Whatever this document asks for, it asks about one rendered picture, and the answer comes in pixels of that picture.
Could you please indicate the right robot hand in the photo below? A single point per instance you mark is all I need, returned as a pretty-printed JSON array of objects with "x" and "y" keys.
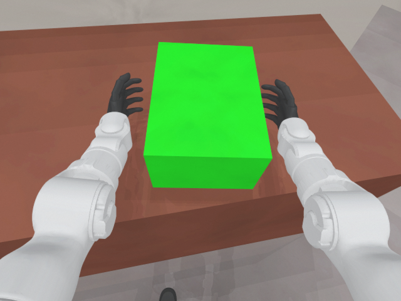
[{"x": 285, "y": 106}]

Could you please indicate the left robot upper arm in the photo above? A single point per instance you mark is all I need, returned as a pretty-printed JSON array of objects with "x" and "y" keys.
[{"x": 71, "y": 214}]

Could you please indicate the pedestal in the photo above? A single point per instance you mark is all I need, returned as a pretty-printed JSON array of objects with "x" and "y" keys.
[{"x": 56, "y": 84}]

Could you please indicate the robot right forearm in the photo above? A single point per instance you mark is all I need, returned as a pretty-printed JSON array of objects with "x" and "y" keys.
[{"x": 306, "y": 163}]

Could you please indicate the right robot upper arm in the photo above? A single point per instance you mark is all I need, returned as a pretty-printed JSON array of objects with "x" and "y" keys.
[{"x": 351, "y": 227}]

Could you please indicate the left robot hand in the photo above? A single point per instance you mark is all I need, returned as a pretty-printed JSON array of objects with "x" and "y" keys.
[{"x": 118, "y": 101}]

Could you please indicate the carton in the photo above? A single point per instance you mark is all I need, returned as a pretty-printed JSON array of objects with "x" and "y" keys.
[{"x": 206, "y": 125}]

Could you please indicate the robot left forearm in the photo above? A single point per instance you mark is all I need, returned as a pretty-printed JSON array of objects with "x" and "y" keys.
[{"x": 106, "y": 156}]

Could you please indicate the robot left foot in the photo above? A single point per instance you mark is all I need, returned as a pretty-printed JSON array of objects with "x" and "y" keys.
[{"x": 168, "y": 294}]

